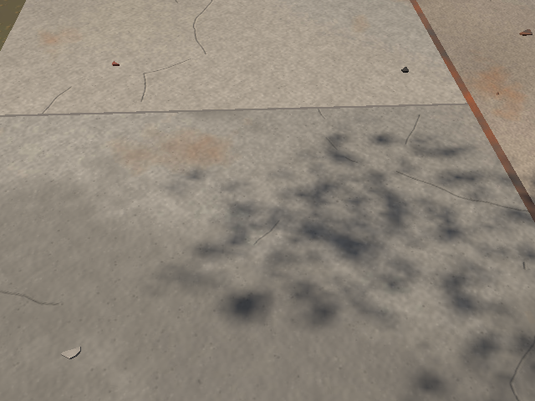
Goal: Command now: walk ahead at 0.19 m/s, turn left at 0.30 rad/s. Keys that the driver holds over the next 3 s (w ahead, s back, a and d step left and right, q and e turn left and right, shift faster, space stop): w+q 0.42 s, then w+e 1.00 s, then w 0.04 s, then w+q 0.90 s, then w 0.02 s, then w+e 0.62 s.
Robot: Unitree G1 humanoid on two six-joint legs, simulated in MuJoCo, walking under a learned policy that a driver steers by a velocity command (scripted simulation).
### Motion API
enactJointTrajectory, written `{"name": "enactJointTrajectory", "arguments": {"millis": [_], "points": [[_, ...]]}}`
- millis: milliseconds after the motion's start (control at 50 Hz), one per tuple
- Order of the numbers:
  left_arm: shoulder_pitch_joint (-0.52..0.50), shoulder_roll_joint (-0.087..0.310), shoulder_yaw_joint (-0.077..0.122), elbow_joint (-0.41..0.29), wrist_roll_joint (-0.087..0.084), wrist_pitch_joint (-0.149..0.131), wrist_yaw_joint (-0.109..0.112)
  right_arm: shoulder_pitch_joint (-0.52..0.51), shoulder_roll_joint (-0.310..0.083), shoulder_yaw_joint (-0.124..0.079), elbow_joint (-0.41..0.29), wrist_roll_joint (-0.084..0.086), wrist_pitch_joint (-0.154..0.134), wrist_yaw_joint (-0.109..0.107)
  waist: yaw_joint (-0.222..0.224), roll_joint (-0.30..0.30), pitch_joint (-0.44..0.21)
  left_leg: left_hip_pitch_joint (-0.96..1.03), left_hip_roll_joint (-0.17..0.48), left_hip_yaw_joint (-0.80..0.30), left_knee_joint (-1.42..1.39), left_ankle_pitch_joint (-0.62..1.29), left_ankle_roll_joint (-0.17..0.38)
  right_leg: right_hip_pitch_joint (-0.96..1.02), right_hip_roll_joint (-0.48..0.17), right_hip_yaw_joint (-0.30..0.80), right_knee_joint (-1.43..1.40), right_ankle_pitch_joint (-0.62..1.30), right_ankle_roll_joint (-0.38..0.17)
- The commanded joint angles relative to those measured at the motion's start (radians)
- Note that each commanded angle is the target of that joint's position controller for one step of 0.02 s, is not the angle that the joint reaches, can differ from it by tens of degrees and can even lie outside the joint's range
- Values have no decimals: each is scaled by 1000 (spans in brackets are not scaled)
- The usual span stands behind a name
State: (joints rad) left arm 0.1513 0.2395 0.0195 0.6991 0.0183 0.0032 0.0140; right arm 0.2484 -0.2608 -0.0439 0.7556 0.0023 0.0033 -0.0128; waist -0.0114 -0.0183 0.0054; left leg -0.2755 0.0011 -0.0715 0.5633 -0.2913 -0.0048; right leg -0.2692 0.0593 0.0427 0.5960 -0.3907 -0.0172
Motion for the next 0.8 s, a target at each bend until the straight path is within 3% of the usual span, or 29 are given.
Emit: {"name": "enactJointTrajectory", "arguments": {"millis": [20, 60, 80, 100, 120, 140, 160, 180, 240, 340, 420, 460, 480, 500, 520, 540, 560, 580, 600, 620, 660, 720, 800], "points": [[-30, 109, 50, -82, -24, -39, -3, -13, -197, -50, -65, 10, -19, -15, 25, 266, 73, -75, 205, -411, -344, -473, 189, -58, 2, -30, 37, -55, -9], [35, 92, 56, -59, -28, -70, -16, -70, -182, -48, -93, 22, -12, -22, 75, 227, 47, -137, 145, -361, -299, -414, 155, 93, -21, -13, -119, -11, -39], [94, 114, 67, -38, -29, -78, -17, -104, -155, -41, -115, 23, -10, -23, 102, 178, 18, -212, 102, -313, -222, -360, 117, 218, -72, 30, -174, 21, -53], [182, 174, 86, -12, -14, -83, -13, -150, -95, -27, -155, 26, -14, -25, 131, 17, 3, -375, -3, -164, -3, -290, 53, 343, -187, 204, -262, -154, -95], [248, 238, 105, 8, -13, -87, -20, -174, -78, -21, -190, 34, -26, -23, 144, -150, 22, -523, -57, -68, 244, -229, 27, 402, -380, 513, -422, -319, -188], [221, 210, 96, 9, -4, -93, -18, -162, -127, -37, -198, 36, -36, -21, 109, -121, 84, -608, 4, -107, 406, -234, 31, 358, -461, 588, -437, -307, -248], [190, 166, 84, 1, -15, -100, -11, -116, -134, -43, -179, 39, -42, -12, 76, -87, 99, -633, 31, -121, 477, -177, 35, 360, -442, 523, -433, -249, -244], [172, 150, 81, 1, -22, -102, -6, -87, -125, -43, -163, 35, -45, -4, 63, -73, 91, -652, 48, -114, 509, -114, 34, 385, -409, 435, -435, -164, -217], [168, 142, 76, 12, -12, -100, -2, -116, -95, -35, -166, 30, -53, 23, 76, -62, 73, -614, 78, -53, 503, 42, 13, 360, -323, 169, -447, 183, -155], [198, 195, 83, 48, -19, -90, -2, -239, -42, -5, -234, 27, -53, 57, 114, -67, 89, -478, 87, 56, 259, 207, -17, 260, -286, -54, -453, 353, -141], [228, 241, 92, 80, -39, -81, -7, -290, -68, -8, -268, 31, -51, 79, 106, -73, 109, -367, 57, 123, 117, 194, 36, 275, -324, -127, -428, 459, -118], [254, 253, 91, 105, -50, -76, -11, -249, -90, -22, -272, 22, -51, 78, 52, -86, 61, -210, -6, 147, 72, 127, 91, 286, -347, -142, -332, 815, -114], [244, 264, 90, 113, -52, -70, -10, -135, -127, -44, -246, 21, -49, 72, -31, -87, -6, -46, -44, 163, 27, 133, 124, 274, -337, -171, -195, 988, -99], [246, 257, 82, 116, -51, -70, -6, 28, -177, -73, -199, 22, -44, 58, -120, -70, -93, 207, -71, 164, -9, 175, 153, 175, -305, -199, -5, 1015, -75], [241, 206, 57, 91, -26, -78, -7, 198, -252, -97, -166, 16, -31, 33, -188, 33, -213, 533, 110, -65, 23, 172, 200, -87, -256, -192, 317, 621, -36], [364, 80, 18, 69, -28, -94, -21, 188, -322, -91, -166, -1, -38, 27, -74, 270, -405, 725, 406, -614, -137, -75, 352, -360, -70, -63, 673, -201, 10], [240, 206, 52, 77, -67, -109, -24, 188, -229, -70, -173, -6, -51, 33, -151, 121, -382, 629, 402, -654, -245, -141, 319, -411, -78, 101, 766, -184, 1], [155, 222, 62, 33, -89, -110, -24, 131, -201, -57, -150, -7, -62, 37, -118, 137, -197, 484, 367, -467, -267, -79, 271, -481, -116, 70, 758, -90, -6], [135, 200, 56, 31, -73, -110, -15, 68, -168, -47, -140, 1, -71, 38, -72, 91, -110, 341, 324, -340, -287, 11, 243, -453, -167, 53, 696, 7, -8], [147, 190, 60, 42, -51, -102, -10, 14, -133, -40, -136, -3, -80, 42, -30, 103, -61, 233, 279, -241, -313, 82, 223, -406, -194, 52, 645, 76, -3], [223, 156, 60, 78, -55, -69, -10, -37, -96, -37, -128, -13, -105, 44, 25, 130, -50, 126, 241, -124, -387, 145, 209, -301, -219, 64, 619, 166, 8], [200, 123, 60, 80, -54, -41, -6, -37, -96, -43, -87, -19, -129, 39, 38, 86, 12, 83, 225, 9, -433, 271, 199, -347, -209, 83, 563, 238, 25], [99, 108, 58, 48, -46, -52, -16, -6, -111, -48, -50, -22, -128, 20, 13, 69, 57, 140, 201, 125, -452, 350, 172, -427, -179, 95, 348, 437, 32]]}}
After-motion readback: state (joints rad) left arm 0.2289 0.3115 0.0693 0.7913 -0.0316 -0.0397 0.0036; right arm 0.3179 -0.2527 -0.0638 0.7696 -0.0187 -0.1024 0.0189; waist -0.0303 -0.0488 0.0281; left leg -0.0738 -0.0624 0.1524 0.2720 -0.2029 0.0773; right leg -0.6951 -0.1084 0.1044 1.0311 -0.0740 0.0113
